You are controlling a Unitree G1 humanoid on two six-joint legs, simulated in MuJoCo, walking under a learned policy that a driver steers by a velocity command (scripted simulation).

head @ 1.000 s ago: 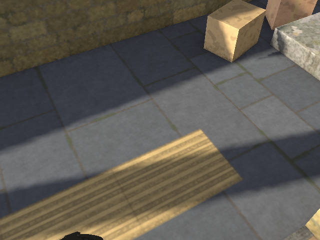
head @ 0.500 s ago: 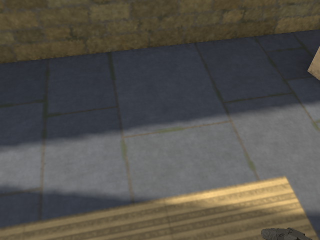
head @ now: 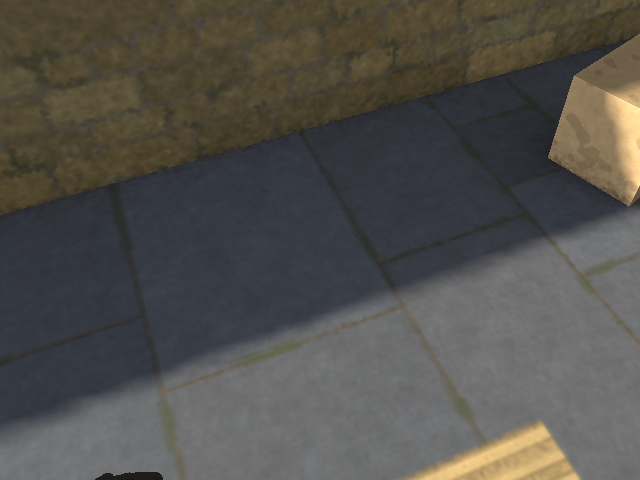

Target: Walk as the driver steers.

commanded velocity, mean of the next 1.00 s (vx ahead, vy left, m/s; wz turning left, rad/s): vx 0.40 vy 0.00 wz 0.38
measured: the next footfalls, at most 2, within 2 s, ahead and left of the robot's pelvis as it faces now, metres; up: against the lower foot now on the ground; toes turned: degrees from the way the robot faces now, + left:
left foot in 0.52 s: +0.39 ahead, +0.15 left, +0.00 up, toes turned +18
right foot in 0.94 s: +0.68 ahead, +0.06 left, +0.00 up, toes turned +25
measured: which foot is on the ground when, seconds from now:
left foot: up 0.00-0.50, down 0.52-0.96, up 0.98-1.00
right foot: down 0.00-0.52, up 0.54-0.92, down 0.94-1.00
